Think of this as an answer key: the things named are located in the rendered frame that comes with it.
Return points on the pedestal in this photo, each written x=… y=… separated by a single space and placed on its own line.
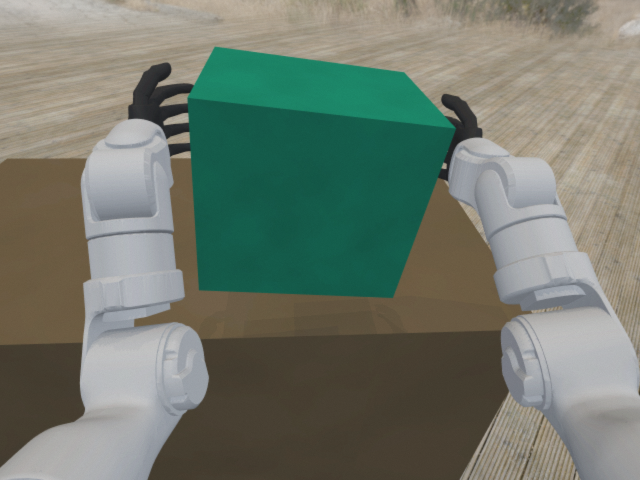
x=301 y=387

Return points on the robot left forearm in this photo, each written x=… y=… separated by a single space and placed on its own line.
x=125 y=189

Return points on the robot right forearm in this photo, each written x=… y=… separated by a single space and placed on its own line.
x=537 y=261

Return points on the right robot upper arm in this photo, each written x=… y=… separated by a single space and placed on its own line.
x=575 y=366

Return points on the left robot upper arm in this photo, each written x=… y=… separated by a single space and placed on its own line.
x=137 y=382

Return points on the carton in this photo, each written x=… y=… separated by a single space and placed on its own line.
x=309 y=177

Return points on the robot right hand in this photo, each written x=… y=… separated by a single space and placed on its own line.
x=465 y=129

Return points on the robot left hand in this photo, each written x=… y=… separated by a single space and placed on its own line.
x=147 y=98

